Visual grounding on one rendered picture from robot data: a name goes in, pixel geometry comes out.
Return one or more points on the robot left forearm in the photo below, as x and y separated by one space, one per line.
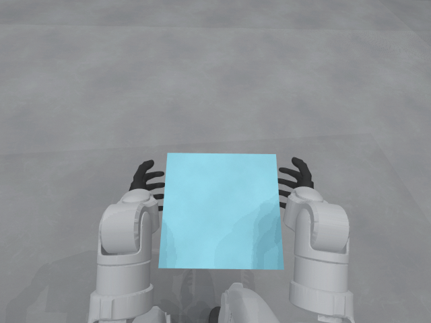
123 289

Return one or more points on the robot left hand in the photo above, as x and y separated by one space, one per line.
141 177

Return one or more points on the robot right forearm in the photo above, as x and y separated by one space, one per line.
322 231

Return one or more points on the robot right hand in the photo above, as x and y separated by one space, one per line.
303 178

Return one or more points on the robot thigh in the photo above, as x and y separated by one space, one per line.
154 316
242 305

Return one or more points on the right robot thigh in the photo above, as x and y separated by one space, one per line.
242 305

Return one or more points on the left robot thigh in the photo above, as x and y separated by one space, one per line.
154 316

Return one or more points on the carton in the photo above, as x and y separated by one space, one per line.
221 211

